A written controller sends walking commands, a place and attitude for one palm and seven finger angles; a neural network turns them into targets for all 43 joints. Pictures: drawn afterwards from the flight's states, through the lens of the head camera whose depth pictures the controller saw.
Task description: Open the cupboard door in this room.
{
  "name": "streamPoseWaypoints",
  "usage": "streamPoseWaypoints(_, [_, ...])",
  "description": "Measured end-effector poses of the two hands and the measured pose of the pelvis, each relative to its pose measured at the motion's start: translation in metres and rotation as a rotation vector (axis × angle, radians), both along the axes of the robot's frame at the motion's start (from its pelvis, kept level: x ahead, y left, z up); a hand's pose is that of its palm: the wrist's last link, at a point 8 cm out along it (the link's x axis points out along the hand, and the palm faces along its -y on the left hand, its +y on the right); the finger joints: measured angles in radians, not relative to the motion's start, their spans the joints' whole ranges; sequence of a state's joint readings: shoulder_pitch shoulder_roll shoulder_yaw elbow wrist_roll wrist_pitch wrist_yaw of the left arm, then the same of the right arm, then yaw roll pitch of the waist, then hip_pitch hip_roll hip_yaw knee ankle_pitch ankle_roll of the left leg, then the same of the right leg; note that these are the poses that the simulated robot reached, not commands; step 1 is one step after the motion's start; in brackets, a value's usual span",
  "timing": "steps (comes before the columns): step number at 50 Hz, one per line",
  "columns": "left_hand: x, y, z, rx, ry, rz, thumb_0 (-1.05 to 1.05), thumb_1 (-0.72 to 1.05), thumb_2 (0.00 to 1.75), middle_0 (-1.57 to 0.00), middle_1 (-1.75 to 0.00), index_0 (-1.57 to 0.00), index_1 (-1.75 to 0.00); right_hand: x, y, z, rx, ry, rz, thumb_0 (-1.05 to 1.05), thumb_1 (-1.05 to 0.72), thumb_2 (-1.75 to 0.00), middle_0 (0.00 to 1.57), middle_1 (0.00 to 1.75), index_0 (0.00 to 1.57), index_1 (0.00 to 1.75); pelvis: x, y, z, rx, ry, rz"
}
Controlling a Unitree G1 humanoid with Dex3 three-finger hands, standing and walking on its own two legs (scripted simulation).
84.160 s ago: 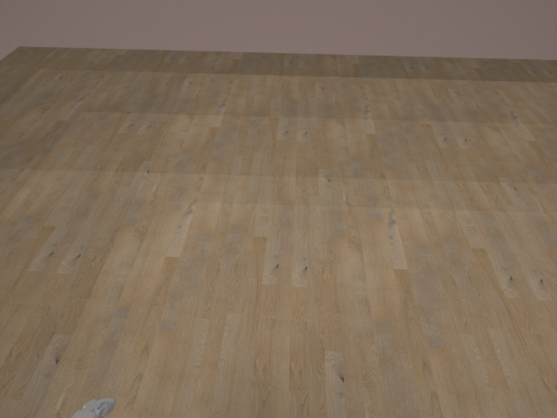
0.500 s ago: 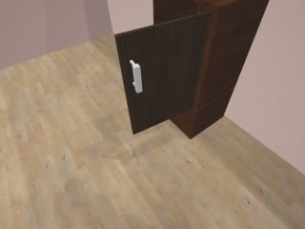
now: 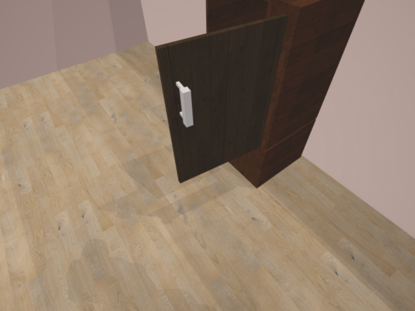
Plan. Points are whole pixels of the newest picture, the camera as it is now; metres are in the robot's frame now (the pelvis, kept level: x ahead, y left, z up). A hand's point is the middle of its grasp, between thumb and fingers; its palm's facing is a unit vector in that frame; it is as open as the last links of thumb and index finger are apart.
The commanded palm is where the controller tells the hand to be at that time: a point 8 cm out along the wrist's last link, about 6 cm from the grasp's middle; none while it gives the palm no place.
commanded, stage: look to check the result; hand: left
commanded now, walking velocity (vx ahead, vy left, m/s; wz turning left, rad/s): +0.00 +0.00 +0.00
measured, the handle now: (183, 104) +0.67 +0.11 +0.01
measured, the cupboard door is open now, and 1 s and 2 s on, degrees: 82 82 82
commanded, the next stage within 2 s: stand and wait in 0.36 s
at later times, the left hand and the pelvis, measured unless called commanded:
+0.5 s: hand out of the picture +0.09 +0.23 -0.16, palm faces +0.00 -0.95 -0.31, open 7.4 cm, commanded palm none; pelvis +0.02 +0.01 +0.00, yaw +0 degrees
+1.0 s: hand out of the picture +0.11 +0.24 -0.16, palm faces -0.01 -0.94 -0.33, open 7.4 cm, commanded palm none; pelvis +0.02 +0.01 +0.00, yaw +0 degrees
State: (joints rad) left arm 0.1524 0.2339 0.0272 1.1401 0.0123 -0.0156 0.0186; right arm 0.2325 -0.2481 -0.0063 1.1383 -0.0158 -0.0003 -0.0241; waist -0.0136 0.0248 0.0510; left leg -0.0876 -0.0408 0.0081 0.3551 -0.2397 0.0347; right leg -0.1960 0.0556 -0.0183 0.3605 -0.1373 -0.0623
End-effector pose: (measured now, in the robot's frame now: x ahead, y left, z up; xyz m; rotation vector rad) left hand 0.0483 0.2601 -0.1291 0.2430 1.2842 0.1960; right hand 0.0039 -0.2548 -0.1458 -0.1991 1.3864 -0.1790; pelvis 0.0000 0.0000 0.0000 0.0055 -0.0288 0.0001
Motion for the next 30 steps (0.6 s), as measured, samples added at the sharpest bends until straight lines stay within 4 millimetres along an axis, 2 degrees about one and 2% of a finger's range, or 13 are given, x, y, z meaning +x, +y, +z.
streamPoseWaypoints(13, [0.019,0.011,0.004,0.016,-0.028,-0.013,0.00,0.91,0.90,-0.20,-0.30,-0.20,-0.30,0.044,-0.005,0.006,-0.016,-0.075,0.036,0.00,-0.91,-0.89,0.20,0.30,0.20,0.30,0.007,0.003,0.001,-0.003,0.004,0.004])
streamPoseWaypoints(30, [0.039,0.022,0.006,0.030,-0.039,-0.028,0.00,0.91,0.90,-0.20,-0.30,-0.20,-0.30,0.066,-0.017,0.014,-0.059,-0.086,0.052,0.01,-0.91,-0.89,0.20,0.30,0.20,0.30,0.017,0.006,0.002,-0.005,0.009,0.006])
